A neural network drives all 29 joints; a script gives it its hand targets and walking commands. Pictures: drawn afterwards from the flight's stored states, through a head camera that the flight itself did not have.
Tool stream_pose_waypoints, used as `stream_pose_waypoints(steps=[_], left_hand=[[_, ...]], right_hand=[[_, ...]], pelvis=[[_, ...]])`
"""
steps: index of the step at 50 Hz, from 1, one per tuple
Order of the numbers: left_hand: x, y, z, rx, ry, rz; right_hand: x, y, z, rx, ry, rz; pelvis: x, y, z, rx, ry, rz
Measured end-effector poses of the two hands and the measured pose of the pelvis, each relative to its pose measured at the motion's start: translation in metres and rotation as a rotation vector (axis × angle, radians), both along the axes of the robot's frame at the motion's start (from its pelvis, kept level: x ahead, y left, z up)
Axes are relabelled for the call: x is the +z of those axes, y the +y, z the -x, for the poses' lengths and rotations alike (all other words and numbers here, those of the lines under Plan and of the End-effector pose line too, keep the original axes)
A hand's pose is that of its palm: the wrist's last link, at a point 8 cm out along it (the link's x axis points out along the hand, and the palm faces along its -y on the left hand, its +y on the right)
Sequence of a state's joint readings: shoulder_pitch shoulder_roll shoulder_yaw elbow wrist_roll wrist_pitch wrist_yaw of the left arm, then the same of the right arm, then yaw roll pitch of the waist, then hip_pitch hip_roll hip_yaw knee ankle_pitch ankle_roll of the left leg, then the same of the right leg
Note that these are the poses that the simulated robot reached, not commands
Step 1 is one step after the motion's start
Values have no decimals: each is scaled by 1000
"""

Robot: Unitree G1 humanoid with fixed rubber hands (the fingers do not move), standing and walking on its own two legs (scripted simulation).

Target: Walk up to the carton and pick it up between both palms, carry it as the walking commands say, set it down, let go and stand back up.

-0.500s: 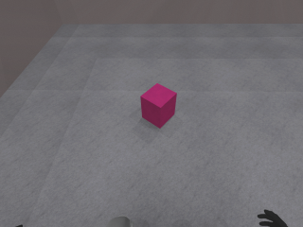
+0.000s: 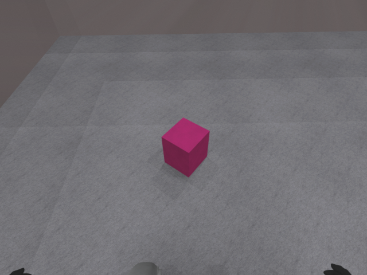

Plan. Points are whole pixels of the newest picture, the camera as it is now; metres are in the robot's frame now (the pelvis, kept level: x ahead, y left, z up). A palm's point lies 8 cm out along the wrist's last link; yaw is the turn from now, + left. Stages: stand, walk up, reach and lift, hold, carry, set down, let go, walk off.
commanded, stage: walk up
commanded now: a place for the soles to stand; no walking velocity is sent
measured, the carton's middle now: (185, 147) +0.95 -0.01 -0.62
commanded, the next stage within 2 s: none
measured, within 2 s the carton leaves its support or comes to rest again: neither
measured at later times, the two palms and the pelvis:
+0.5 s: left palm (34, 214) +0.28 +0.37 -0.06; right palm (323, 226) +0.24 -0.32 -0.06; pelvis +0.17 +0.04 +0.01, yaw +0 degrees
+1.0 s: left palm (52, 165) +0.43 +0.39 -0.07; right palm (293, 173) +0.39 -0.30 -0.06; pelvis +0.33 +0.06 +0.01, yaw +1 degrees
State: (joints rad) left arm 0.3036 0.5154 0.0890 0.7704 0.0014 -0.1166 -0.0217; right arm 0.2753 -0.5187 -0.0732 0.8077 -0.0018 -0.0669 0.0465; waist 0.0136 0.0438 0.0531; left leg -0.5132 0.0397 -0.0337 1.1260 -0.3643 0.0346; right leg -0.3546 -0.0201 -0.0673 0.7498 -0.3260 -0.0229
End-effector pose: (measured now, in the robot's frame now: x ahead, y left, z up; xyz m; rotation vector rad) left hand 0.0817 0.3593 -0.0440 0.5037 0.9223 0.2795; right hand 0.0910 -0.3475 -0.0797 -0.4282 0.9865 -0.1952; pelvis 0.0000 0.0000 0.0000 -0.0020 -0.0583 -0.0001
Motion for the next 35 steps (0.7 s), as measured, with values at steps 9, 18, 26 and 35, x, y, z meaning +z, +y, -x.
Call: stream_pose_waypoints(steps=[9, 18, 26, 35], left_hand=[[-1, 30, -5, 92, 124, 13], [-29, 32, -105, 4, 124, 84], [-15, 14, -205, -95, 44, 73], [-4, 36, -215, 25, 62, 20]], right_hand=[[7, 49, -120, 122, -33, -47], [21, 58, -163, 49, -82, 24], [16, 21, -151, -39, 27, 51], [3, 41, -239, 21, 23, -2]], pelvis=[[8, 25, -68, 24, 18, -5], [3, 49, -132, 21, 22, -20], [3, 35, -181, 7, 24, -14], [5, 36, -235, 7, 15, -4]])
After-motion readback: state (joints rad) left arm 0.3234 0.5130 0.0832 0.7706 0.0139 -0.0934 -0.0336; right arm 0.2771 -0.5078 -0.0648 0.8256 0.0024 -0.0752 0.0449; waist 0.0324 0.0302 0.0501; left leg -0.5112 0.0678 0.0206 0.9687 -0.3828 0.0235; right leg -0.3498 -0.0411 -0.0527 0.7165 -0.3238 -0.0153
